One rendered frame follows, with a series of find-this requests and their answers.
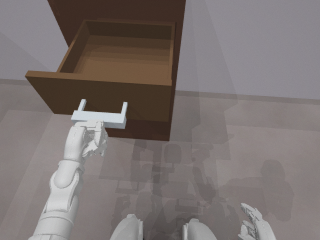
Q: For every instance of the robot right thigh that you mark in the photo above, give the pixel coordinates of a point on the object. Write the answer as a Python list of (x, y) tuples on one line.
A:
[(197, 231)]

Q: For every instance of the left robot forearm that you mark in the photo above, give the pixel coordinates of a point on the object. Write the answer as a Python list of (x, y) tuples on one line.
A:
[(59, 214)]

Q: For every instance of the robot left hand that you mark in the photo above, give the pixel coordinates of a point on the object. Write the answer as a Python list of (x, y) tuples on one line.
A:
[(89, 133)]

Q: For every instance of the handle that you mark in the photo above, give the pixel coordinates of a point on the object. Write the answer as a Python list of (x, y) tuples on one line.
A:
[(111, 120)]

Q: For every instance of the robot right hand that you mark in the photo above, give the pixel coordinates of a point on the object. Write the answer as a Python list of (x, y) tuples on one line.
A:
[(261, 230)]

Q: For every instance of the robot left shin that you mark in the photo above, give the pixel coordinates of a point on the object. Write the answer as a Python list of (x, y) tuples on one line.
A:
[(131, 216)]

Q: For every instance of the cabinet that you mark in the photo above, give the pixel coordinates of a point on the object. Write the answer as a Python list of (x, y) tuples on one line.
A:
[(70, 14)]

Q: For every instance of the drawer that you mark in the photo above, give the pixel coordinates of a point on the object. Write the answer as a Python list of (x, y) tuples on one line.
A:
[(109, 63)]

